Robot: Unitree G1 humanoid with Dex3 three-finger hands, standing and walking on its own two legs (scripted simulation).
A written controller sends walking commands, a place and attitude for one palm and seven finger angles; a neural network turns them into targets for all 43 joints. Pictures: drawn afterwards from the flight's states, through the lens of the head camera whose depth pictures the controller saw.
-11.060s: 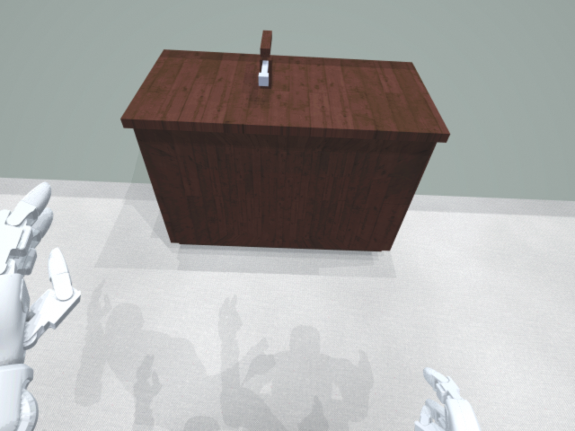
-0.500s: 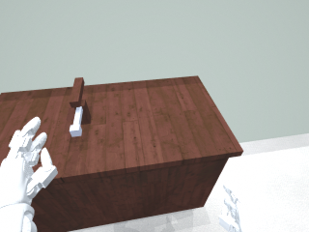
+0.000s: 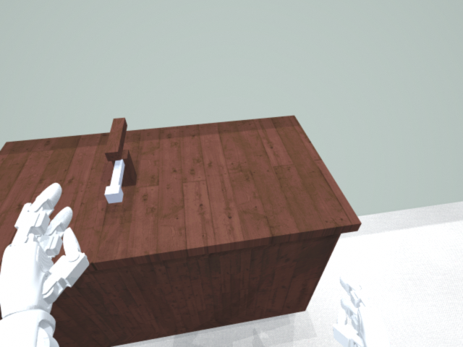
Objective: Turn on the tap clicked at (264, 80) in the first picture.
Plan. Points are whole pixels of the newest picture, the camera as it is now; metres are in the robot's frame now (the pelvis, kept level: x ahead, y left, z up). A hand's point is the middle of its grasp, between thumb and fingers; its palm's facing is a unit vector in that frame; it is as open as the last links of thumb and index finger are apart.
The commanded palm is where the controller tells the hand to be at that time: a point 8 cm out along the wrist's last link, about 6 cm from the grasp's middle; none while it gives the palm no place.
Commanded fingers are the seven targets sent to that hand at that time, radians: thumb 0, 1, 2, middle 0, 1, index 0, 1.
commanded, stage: turn the palm inward beside the body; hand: left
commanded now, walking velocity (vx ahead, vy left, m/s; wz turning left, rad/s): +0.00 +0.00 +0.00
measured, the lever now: (114, 194) +0.38 +0.31 +0.04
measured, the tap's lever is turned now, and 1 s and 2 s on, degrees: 0 0 0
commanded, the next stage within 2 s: reach beside the lever's end, fingers flat in 0.24 s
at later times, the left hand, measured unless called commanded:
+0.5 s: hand (99, 246) +0.20 +0.22 +0.14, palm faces +0.45 -0.88 -0.13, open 7.4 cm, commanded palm +0.16 +0.27 +0.14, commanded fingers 0.00 0.90 0.90 -0.20 -0.30 -0.20 -0.30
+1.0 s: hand (97, 232) +0.24 +0.25 +0.11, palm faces +0.47 -0.87 -0.12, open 7.5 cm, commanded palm +0.20 +0.30 +0.11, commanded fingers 0.00 0.90 0.90 -0.19 -0.27 -0.19 -0.27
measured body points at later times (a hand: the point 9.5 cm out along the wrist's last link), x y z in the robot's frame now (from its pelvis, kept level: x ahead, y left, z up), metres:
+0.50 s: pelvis +0.02 -0.01 +0.00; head +0.00 -0.03 +0.45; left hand +0.17 +0.26 +0.15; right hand +0.23 -0.23 -0.06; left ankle +0.09 +0.13 -0.71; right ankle -0.01 -0.11 -0.71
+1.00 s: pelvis +0.02 -0.01 +0.00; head +0.02 -0.02 +0.45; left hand +0.21 +0.30 +0.12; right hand +0.20 -0.23 -0.08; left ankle +0.09 +0.13 -0.71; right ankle -0.01 -0.11 -0.71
